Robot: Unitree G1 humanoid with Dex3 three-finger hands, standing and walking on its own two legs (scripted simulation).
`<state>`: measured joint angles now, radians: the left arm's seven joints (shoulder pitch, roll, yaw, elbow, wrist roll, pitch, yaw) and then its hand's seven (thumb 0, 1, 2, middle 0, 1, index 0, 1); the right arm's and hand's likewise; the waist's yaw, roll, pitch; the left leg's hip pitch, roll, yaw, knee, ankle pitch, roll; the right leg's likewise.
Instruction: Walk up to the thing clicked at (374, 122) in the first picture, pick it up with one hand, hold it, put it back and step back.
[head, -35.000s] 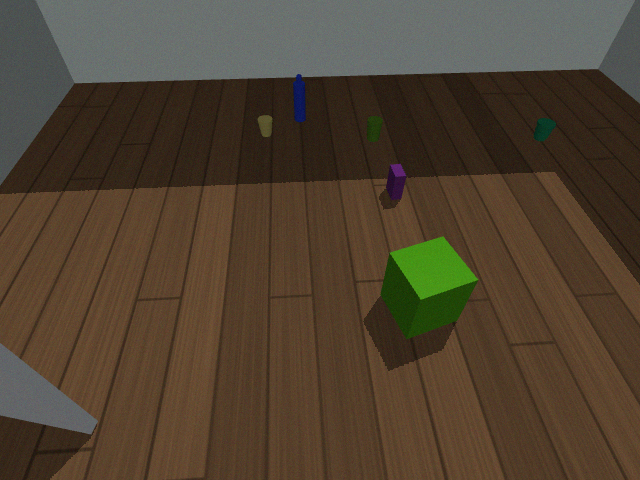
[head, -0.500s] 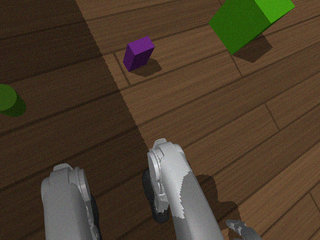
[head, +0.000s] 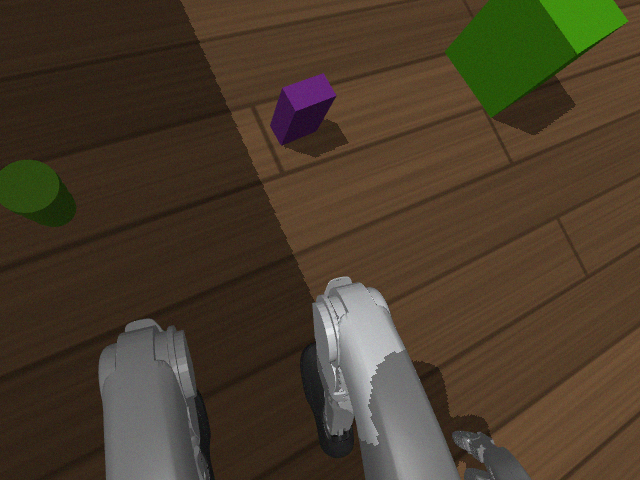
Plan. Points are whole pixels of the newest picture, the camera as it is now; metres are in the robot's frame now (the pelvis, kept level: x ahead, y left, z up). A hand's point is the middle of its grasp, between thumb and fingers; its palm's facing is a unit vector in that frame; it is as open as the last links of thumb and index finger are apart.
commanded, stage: withdraw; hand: left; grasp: from above
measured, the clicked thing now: (42, 198) +0.54 +0.31 -0.33
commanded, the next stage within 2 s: go down in 1.38 s
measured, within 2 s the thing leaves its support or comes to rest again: neither
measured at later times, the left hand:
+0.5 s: hand out of the picture +0.55 +0.33 -0.08, palm faces -0.32 -0.02 -0.95, open 14.1 cm
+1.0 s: hand out of the picture +0.52 +0.33 +0.05, palm faces -0.48 -0.06 -0.87, open 13.2 cm
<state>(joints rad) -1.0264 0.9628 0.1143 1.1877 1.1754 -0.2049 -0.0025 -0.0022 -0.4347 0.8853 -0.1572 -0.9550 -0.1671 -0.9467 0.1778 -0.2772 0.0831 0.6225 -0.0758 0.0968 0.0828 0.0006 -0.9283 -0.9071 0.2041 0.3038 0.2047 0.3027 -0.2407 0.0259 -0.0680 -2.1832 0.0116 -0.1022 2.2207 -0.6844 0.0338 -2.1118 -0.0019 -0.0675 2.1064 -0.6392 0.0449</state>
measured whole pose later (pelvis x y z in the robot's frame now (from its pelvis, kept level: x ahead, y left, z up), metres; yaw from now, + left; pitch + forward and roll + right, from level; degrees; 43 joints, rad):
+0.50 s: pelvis -0.01 +0.00 -0.01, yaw +0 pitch +37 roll -9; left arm -1.22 0.94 0.11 1.34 1.29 -0.12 0.16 0.00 -0.56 1.01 -0.11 -1.02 -0.10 -1.03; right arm 0.21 -0.26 0.11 0.62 -0.07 0.09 0.09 0.00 -0.93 -0.91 0.20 0.30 0.20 0.30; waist -0.32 0.02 -0.06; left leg -2.23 0.02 -0.09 2.23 -0.65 0.04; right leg -2.17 0.01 -0.05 2.12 -0.61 0.06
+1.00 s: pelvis +0.00 +0.00 +0.10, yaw +1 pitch +36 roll -7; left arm -1.16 0.94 0.01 1.29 1.15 -0.24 -0.10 0.00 -0.36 0.86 -0.25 -0.85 -0.25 -0.85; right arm 0.24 -0.30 0.11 0.61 -0.04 0.11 -0.01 0.00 -0.92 -0.91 0.20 0.30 0.20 0.30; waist -0.28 0.04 -0.11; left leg -1.90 0.04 -0.07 1.90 -0.63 0.03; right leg -1.85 0.01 -0.05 1.80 -0.57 0.04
